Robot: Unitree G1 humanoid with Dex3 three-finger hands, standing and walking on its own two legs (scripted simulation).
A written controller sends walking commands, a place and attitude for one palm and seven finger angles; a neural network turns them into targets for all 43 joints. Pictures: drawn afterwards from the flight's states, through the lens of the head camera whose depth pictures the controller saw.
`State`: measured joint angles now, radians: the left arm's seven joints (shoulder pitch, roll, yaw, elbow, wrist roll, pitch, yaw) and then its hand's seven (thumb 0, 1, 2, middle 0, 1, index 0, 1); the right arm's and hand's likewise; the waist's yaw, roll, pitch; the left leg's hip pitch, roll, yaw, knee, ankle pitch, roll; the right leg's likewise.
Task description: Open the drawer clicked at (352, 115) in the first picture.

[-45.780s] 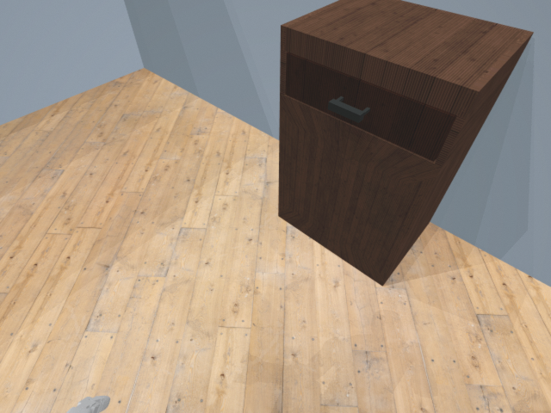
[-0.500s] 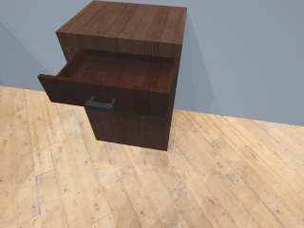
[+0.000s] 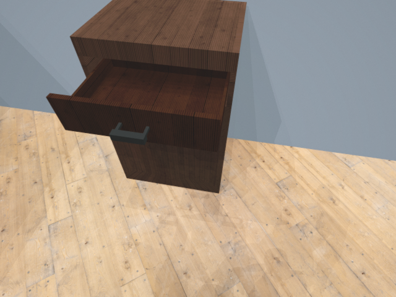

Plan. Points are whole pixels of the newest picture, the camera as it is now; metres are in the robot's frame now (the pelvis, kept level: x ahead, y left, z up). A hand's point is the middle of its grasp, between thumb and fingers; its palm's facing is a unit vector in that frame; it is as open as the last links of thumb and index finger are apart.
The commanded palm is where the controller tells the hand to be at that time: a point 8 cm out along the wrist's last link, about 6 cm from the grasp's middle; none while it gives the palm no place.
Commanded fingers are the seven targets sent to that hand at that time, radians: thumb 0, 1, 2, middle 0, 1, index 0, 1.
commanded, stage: look to check the result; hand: left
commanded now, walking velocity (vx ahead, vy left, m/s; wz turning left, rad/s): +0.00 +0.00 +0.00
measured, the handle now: (130, 132) +0.56 +0.24 -0.04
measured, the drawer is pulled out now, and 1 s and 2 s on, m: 0.24 0.24 0.24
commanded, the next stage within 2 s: stand and wait in 0.24 s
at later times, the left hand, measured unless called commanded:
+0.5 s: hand out of the picture +0.00 +0.16 -0.17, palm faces +0.06 -0.98 -0.18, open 7.3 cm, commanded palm none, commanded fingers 0.00 0.90 0.90 -0.20 -0.30 -0.20 -0.30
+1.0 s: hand out of the picture +0.00 +0.15 -0.17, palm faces +0.06 -0.98 -0.19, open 7.3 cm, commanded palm none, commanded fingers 0.00 0.90 0.90 -0.20 -0.30 -0.20 -0.30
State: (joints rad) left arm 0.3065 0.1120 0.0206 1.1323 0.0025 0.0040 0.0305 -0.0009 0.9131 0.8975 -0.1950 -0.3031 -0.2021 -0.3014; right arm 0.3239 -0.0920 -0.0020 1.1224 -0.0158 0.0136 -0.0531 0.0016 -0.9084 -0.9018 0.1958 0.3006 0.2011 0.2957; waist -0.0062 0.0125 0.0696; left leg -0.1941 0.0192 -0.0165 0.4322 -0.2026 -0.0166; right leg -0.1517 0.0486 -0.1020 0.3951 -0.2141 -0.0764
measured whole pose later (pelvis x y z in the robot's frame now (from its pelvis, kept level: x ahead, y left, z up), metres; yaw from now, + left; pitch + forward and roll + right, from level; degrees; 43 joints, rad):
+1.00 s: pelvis +0.02 -0.01 +0.00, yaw +0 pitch -2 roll +0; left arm 0.29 0.12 0.03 1.13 0.00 0.00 0.03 0.00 0.91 0.90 -0.20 -0.30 -0.20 -0.30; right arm 0.31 -0.10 0.00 1.13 -0.02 0.01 -0.06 0.00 -0.91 -0.90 0.20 0.30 0.20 0.30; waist -0.01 0.02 0.08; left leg -0.16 0.03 -0.02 0.41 -0.22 -0.03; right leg -0.12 0.06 -0.11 0.38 -0.23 -0.09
